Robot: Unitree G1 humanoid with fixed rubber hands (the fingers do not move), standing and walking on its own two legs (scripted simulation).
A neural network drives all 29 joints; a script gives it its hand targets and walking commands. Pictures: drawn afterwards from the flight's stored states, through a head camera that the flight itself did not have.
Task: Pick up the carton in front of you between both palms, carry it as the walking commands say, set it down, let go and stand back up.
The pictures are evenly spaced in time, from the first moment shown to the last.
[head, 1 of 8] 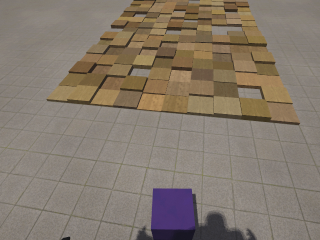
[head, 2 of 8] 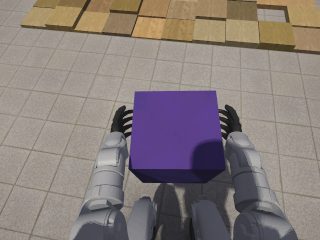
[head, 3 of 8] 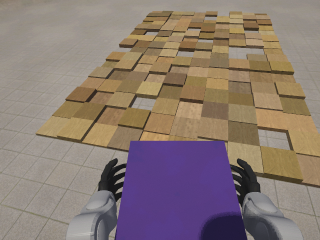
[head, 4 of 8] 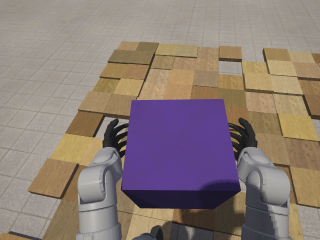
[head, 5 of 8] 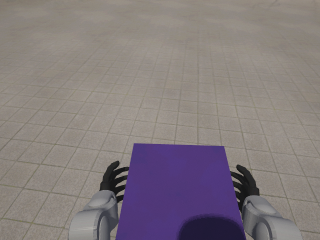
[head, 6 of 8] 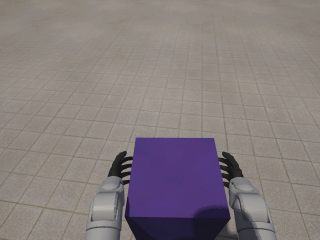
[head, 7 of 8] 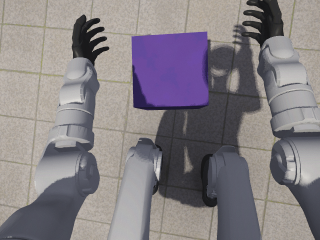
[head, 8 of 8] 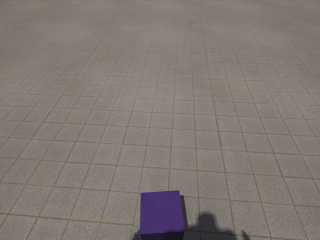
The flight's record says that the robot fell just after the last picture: no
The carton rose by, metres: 0.77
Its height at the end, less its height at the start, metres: +0.00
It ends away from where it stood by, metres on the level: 6.83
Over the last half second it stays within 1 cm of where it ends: yes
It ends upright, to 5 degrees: yes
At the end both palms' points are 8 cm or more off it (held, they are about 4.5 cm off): yes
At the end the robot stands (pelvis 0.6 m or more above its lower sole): yes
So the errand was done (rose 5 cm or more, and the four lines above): yes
